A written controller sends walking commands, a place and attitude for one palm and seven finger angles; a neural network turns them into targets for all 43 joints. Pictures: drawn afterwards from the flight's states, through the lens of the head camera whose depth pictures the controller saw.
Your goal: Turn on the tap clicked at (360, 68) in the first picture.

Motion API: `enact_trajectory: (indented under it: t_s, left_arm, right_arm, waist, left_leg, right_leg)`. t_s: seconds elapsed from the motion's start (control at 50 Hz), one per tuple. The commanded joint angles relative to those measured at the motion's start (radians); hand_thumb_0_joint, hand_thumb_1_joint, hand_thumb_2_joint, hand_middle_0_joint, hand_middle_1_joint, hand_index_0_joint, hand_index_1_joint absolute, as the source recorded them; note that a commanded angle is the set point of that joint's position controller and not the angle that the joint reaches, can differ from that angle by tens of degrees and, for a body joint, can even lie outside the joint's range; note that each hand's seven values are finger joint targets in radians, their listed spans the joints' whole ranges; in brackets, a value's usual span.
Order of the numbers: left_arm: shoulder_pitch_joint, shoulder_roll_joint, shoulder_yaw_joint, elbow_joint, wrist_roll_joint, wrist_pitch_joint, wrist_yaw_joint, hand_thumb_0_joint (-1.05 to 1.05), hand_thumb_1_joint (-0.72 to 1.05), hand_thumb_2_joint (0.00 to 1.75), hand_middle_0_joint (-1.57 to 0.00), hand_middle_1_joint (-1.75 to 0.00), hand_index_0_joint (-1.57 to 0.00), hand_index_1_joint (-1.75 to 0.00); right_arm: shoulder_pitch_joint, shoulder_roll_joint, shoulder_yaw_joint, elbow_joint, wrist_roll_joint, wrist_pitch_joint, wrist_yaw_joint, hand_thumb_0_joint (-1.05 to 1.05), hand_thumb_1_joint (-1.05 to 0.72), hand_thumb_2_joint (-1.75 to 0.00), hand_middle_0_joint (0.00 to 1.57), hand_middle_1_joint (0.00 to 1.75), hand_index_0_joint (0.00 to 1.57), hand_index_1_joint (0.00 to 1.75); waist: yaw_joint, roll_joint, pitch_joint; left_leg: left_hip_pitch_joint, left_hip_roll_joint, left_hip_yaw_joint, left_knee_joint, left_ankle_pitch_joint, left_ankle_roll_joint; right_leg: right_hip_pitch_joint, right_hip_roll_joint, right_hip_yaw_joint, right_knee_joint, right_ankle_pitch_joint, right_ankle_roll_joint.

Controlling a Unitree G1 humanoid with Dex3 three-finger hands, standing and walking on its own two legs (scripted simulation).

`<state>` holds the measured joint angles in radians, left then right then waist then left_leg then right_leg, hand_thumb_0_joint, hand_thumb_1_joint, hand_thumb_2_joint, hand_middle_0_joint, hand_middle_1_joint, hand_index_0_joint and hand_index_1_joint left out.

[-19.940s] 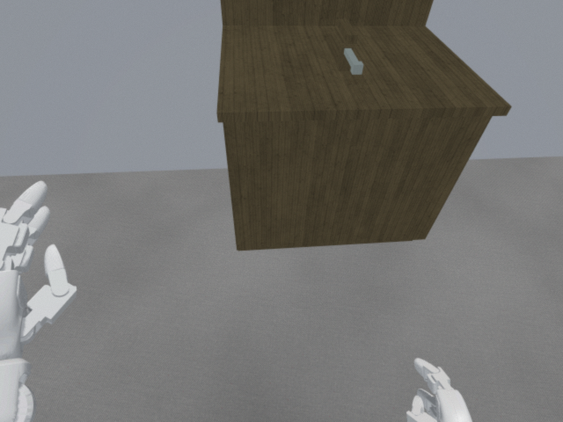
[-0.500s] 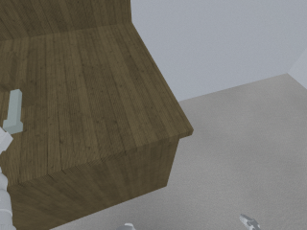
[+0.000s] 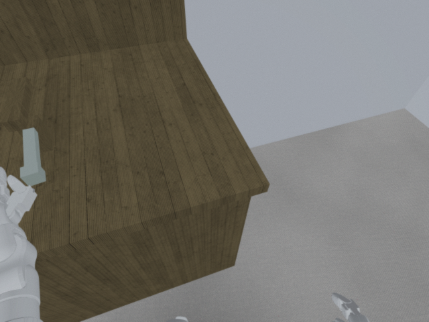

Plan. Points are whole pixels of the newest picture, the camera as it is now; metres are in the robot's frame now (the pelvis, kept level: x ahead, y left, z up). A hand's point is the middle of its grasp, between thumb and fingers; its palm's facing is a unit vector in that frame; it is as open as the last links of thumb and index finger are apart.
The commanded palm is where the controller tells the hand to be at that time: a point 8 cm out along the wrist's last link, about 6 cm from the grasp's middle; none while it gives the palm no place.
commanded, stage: push the lever round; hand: left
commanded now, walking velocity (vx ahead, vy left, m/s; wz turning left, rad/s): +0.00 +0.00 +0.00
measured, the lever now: (33, 174) +0.34 +0.35 +0.09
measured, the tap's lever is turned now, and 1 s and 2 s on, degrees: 7 37 63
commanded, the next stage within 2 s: none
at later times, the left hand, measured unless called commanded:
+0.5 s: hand (53, 183) +0.32 +0.31 +0.08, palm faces +0.74 -0.67 -0.06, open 7.6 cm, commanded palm +0.28 +0.33 +0.08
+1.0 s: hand (75, 168) +0.36 +0.29 +0.08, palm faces +0.81 -0.58 -0.07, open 7.8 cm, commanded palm +0.32 +0.30 +0.08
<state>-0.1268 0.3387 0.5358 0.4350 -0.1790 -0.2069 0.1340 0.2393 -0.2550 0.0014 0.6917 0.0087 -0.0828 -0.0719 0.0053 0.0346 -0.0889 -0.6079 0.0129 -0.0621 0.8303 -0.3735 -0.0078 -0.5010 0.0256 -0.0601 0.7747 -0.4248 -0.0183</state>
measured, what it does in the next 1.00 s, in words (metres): stands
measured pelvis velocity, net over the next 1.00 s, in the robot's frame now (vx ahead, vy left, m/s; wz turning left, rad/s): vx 0.00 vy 0.00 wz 0.01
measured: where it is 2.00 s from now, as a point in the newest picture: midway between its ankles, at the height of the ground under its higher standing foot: outside the picture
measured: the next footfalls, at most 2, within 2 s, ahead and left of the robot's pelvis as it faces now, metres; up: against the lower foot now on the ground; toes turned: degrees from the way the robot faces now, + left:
none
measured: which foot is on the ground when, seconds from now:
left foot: down 0.00-1.00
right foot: down 0.00-1.00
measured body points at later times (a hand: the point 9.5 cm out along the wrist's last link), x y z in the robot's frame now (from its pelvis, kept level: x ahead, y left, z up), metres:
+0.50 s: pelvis -0.01 +0.00 +0.00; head +0.02 +0.00 +0.45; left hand +0.28 +0.35 +0.09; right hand +0.14 -0.24 -0.11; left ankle +0.02 +0.12 -0.70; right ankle -0.02 -0.11 -0.70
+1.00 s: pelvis +0.00 +0.00 +0.00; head +0.03 +0.00 +0.45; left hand +0.31 +0.32 +0.08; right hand +0.12 -0.26 -0.12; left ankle +0.02 +0.12 -0.70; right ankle -0.02 -0.11 -0.70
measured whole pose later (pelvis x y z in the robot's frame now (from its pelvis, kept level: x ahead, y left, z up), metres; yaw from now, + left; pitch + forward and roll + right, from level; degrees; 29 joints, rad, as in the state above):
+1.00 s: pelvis +0.00 +0.00 +0.00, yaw +1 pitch +9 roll -2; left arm -0.35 0.19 0.42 0.55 0.00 -0.16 0.60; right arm 0.23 -0.24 -0.01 0.72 -0.04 -0.01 -0.04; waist -0.03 0.04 -0.11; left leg -0.63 0.01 -0.07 0.84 -0.37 -0.02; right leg -0.52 0.02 -0.07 0.79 -0.43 -0.03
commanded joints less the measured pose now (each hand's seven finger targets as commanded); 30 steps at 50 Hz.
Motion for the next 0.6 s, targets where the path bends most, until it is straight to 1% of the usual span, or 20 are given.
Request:
enact_trajectory:
  t_s: [0.0,0.04,0.08,0.12,0.14,0.16,0.18,0.24,0.28,0.32,0.34,0.38,0.42,0.44,0.46,0.48,0.52,0.54,0.56,0.58]
  left_arm:
    - [-0.264,0.253,0.015,-0.238,0.017,-0.069,0.04,0.0,0.9,0.9,-0.15,-0.15,-0.15,-0.15]
    - [-0.285,0.258,0.013,-0.259,0.035,-0.07,0.065,0.0,0.9,0.9,-0.15,-0.15,-0.15,-0.15]
    - [-0.301,0.219,-0.025,-0.26,0.044,-0.067,0.085,0.0,0.9,0.9,-0.15,-0.15,-0.15,-0.15]
    - [-0.32,0.205,-0.04,-0.255,0.047,-0.064,0.1,0.0,0.9,0.9,-0.15,-0.15,-0.15,-0.15]
    - [-0.316,0.221,-0.022,-0.252,0.058,-0.063,0.114,0.0,0.9,0.9,-0.15,-0.15,-0.15,-0.15]
    - [-0.344,0.196,-0.052,-0.263,0.061,-0.066,0.123,0.0,0.9,0.9,-0.15,-0.15,-0.15,-0.15]
    - [-0.343,0.183,-0.059,-0.263,0.062,-0.066,0.132,0.0,0.9,0.9,-0.15,-0.15,-0.15,-0.15]
    - [-0.341,0.183,-0.06,-0.276,0.081,-0.065,0.167,0.0,0.9,0.9,-0.15,-0.15,-0.15,-0.15]
    - [-0.333,0.148,-0.083,-0.277,0.086,-0.064,0.188,0.0,0.9,0.9,-0.15,-0.15,-0.15,-0.15]
    - [-0.333,0.14,-0.087,-0.259,0.088,-0.056,0.208,0.0,0.9,0.9,-0.15,-0.15,-0.15,-0.15]
    - [-0.353,0.166,-0.061,-0.26,0.096,-0.058,0.222,0.0,0.9,0.9,-0.15,-0.15,-0.15,-0.15]
    - [-0.356,0.127,-0.093,-0.257,0.105,-0.056,0.24,0.0,0.9,0.9,-0.15,-0.15,-0.15,-0.15]
    - [-0.387,0.116,-0.107,-0.252,0.113,-0.051,0.26,0.0,0.9,0.9,-0.15,-0.15,-0.15,-0.15]
    - [-0.382,0.145,-0.079,-0.244,0.123,-0.049,0.275,0.0,0.9,0.9,-0.15,-0.15,-0.15,-0.15]
    - [-0.402,0.103,-0.12,-0.251,0.128,-0.048,0.281,0.0,0.9,0.9,-0.15,-0.15,-0.15,-0.15]
    - [-0.403,0.102,-0.118,-0.241,0.129,-0.044,0.289,0.0,0.9,0.9,-0.15,-0.15,-0.15,-0.15]
    - [-0.429,0.11,-0.114,-0.228,0.134,-0.041,0.308,0.0,0.9,0.9,-0.15,-0.15,-0.15,-0.15]
    - [-0.43,0.134,-0.092,-0.218,0.146,-0.039,0.32,0.0,0.9,0.9,-0.15,-0.15,-0.15,-0.15]
    - [-0.46,0.096,-0.129,-0.221,0.147,-0.038,0.327,0.0,0.9,0.9,-0.15,-0.15,-0.15,-0.15]
    - [-0.477,0.096,-0.128,-0.207,0.148,-0.037,0.337,0.0,0.9,0.9,-0.15,-0.15,-0.15,-0.15]
  right_arm:
    - [-0.032,-0.137,-0.049,-0.111,0.0,-0.034,-0.015,0.0,-0.9,-0.9,0.2,0.3,0.2,0.3]
    - [-0.04,-0.134,-0.046,-0.105,0.0,-0.033,-0.018,0.0,-0.9,-0.9,0.2,0.3,0.2,0.3]
    - [-0.04,-0.134,-0.046,-0.109,-0.006,-0.035,-0.015,0.0,-0.9,-0.9,0.2,0.3,0.2,0.3]
    - [-0.043,-0.134,-0.044,-0.107,-0.006,-0.034,-0.015,0.0,-0.9,-0.9,0.2,0.3,0.2,0.3]
    - [-0.047,-0.132,-0.044,-0.101,-0.007,-0.031,-0.017,0.0,-0.9,-0.9,0.2,0.3,0.2,0.3]
    - [-0.047,-0.131,-0.042,-0.106,-0.008,-0.031,-0.015,0.0,-0.9,-0.9,0.2,0.3,0.2,0.3]
    - [-0.046,-0.13,-0.045,-0.105,-0.011,-0.031,-0.014,0.0,-0.9,-0.9,0.2,0.3,0.2,0.3]
    - [-0.053,-0.128,-0.042,-0.102,-0.013,-0.029,-0.01,0.0,-0.9,-0.9,0.2,0.3,0.2,0.3]
    - [-0.052,-0.124,-0.044,-0.107,-0.017,-0.028,-0.003,0.0,-0.9,-0.9,0.2,0.3,0.2,0.3]
    - [-0.058,-0.125,-0.043,-0.11,-0.016,-0.024,-0.001,0.0,-0.9,-0.9,0.2,0.3,0.2,0.3]
    - [-0.059,-0.126,-0.042,-0.101,-0.018,-0.02,-0.003,0.0,-0.9,-0.9,0.2,0.3,0.2,0.3]
    - [-0.064,-0.121,-0.043,-0.111,-0.019,-0.017,0.001,0.0,-0.9,-0.9,0.2,0.3,0.2,0.3]
    - [-0.066,-0.122,-0.043,-0.107,-0.02,-0.017,0.003,0.0,-0.9,-0.9,0.2,0.3,0.2,0.3]
    - [-0.066,-0.123,-0.043,-0.1,-0.022,-0.013,0.001,0.0,-0.9,-0.9,0.2,0.3,0.2,0.3]
    - [-0.067,-0.12,-0.042,-0.105,-0.022,-0.012,0.004,0.0,-0.9,-0.9,0.2,0.3,0.2,0.3]
    - [-0.069,-0.12,-0.043,-0.105,-0.023,-0.012,0.005,0.0,-0.9,-0.9,0.2,0.3,0.2,0.3]
    - [-0.069,-0.121,-0.043,-0.103,-0.025,-0.009,0.003,0.0,-0.9,-0.9,0.2,0.3,0.2,0.3]
    - [-0.073,-0.121,-0.043,-0.095,-0.025,-0.003,0.002,0.0,-0.9,-0.9,0.2,0.3,0.2,0.3]
    - [-0.074,-0.119,-0.041,-0.101,-0.026,-0.002,0.003,0.0,-0.9,-0.9,0.2,0.3,0.2,0.3]
    - [-0.073,-0.119,-0.041,-0.096,-0.027,-0.003,0.003,0.0,-0.9,-0.9,0.2,0.3,0.2,0.3]
  waist:
    - [-0.018,0.052,-0.223]
    - [-0.015,0.088,-0.221]
    - [-0.026,0.06,-0.231]
    - [-0.03,0.051,-0.228]
    - [-0.023,0.069,-0.226]
    - [-0.033,0.059,-0.23]
    - [-0.029,0.049,-0.244]
    - [-0.022,0.089,-0.246]
    - [-0.02,0.062,-0.258]
    - [-0.025,0.038,-0.238]
    - [-0.019,0.047,-0.232]
    - [-0.022,0.037,-0.242]
    - [-0.031,0.033,-0.237]
    - [-0.022,0.048,-0.228]
    - [-0.035,0.044,-0.237]
    - [-0.03,0.045,-0.239]
    - [-0.035,0.022,-0.239]
    - [-0.03,0.049,-0.222]
    - [-0.043,0.038,-0.232]
    - [-0.043,0.016,-0.229]
  left_leg:
    - [0.181,-0.023,-0.001,-0.113,0.23,0.037]
    - [0.189,-0.021,-0.003,-0.118,0.215,0.035]
    - [0.198,-0.021,-0.009,-0.116,0.22,0.034]
    - [0.193,-0.022,-0.009,-0.116,0.21,0.033]
    - [0.193,-0.02,-0.012,-0.121,0.202,0.032]
    - [0.198,-0.021,-0.014,-0.121,0.202,0.031]
    - [0.207,-0.021,-0.013,-0.118,0.214,0.031]
    - [0.209,-0.021,-0.015,-0.119,0.22,0.026]
    - [0.212,-0.022,-0.018,-0.117,0.232,0.024]
    - [0.191,-0.023,-0.014,-0.117,0.216,0.026]
    - [0.186,-0.023,-0.017,-0.119,0.209,0.026]
    - [0.186,-0.024,-0.012,-0.12,0.203,0.027]
    - [0.184,-0.025,-0.011,-0.117,0.189,0.028]
    - [0.18,-0.024,-0.016,-0.121,0.187,0.027]
    - [0.188,-0.024,-0.014,-0.12,0.193,0.026]
    - [0.185,-0.024,-0.014,-0.119,0.182,0.026]
    - [0.171,-0.026,-0.01,-0.116,0.171,0.029]
    - [0.168,-0.025,-0.013,-0.122,0.158,0.027]
    - [0.172,-0.026,-0.015,-0.122,0.15,0.029]
    - [0.168,-0.026,-0.014,-0.12,0.15,0.029]
  right_leg:
    - [0.042,0.008,0.025,-0.111,0.28,-0.002]
    - [0.036,0.007,0.027,-0.112,0.256,-0.006]
    - [0.033,0.008,0.023,-0.11,0.262,-0.006]
    - [0.031,0.006,0.023,-0.112,0.258,-0.005]
    - [0.03,0.006,0.023,-0.113,0.243,-0.007]
    - [0.027,0.005,0.021,-0.111,0.244,-0.007]
    - [0.033,0.006,0.021,-0.11,0.257,-0.007]
    - [0.039,0.003,0.021,-0.108,0.255,-0.011]
    - [0.045,0.005,0.015,-0.104,0.265,-0.012]
    - [0.044,0.005,0.015,-0.109,0.26,-0.009]
    - [0.047,0.003,0.018,-0.11,0.253,-0.01]
    - [0.048,0.003,0.016,-0.11,0.25,-0.009]
    - [0.039,0.003,0.019,-0.115,0.241,-0.009]
    - [0.041,0.003,0.019,-0.114,0.232,-0.011]
    - [0.037,0.001,0.017,-0.112,0.239,-0.011]
    - [0.034,0.002,0.017,-0.114,0.23,-0.01]
    - [0.042,0.0,0.022,-0.12,0.228,-0.008]
    - [0.035,0.0,0.023,-0.123,0.209,-0.011]
    - [0.028,-0.001,0.022,-0.121,0.205,-0.009]
    - [0.032,-0.001,0.022,-0.124,0.21,-0.009]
